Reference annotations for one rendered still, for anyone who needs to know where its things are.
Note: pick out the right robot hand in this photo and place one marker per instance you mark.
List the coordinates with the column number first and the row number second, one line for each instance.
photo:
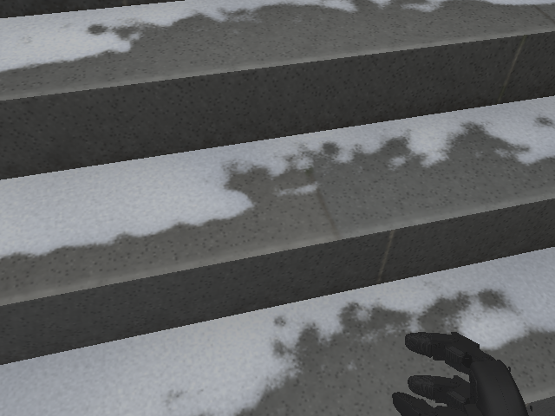
column 492, row 390

